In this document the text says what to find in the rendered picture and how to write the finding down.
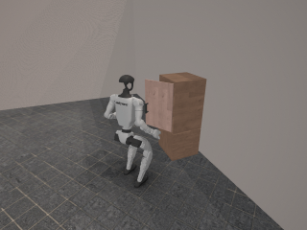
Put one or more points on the left robot foot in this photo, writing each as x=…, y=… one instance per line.
x=132, y=167

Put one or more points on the left robot forearm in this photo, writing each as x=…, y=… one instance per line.
x=113, y=115

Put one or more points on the humanoid robot head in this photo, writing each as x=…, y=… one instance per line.
x=126, y=79

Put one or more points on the handle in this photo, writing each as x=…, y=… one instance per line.
x=145, y=108

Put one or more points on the right robot hand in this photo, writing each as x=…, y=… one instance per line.
x=156, y=134

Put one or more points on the robot right upper arm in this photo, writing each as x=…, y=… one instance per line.
x=138, y=104

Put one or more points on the robot left upper arm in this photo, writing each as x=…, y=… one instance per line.
x=110, y=106

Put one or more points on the right robot forearm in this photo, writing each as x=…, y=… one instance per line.
x=145, y=128

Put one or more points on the cupboard door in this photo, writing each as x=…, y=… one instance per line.
x=159, y=97

